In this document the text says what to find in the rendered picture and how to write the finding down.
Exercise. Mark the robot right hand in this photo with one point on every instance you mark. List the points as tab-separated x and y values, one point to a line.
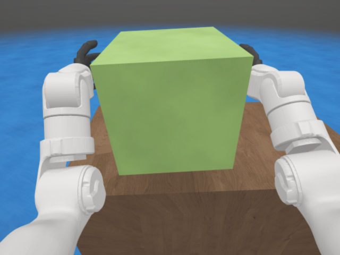
250	50

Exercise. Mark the pedestal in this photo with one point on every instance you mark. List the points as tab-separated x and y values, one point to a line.
216	212

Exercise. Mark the robot left upper arm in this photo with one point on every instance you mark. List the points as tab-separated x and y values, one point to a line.
66	197

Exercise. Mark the robot left hand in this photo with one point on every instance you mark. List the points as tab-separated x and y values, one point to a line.
83	58

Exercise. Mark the carton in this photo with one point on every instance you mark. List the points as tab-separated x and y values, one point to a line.
172	99

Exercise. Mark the robot right upper arm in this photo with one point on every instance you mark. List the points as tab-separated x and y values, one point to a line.
310	181

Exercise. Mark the robot right forearm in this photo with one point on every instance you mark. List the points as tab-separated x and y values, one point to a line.
295	128

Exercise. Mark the robot left forearm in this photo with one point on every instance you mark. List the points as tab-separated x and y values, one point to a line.
66	98

